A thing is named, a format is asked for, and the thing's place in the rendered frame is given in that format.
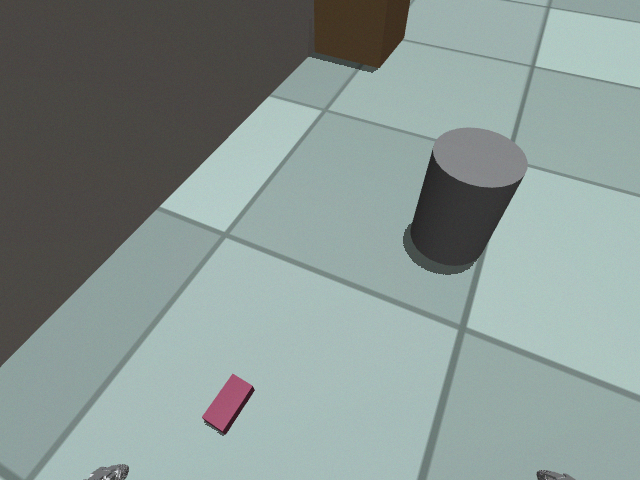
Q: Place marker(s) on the left robot hand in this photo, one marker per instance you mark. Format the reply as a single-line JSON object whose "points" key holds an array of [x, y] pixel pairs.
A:
{"points": [[114, 472]]}

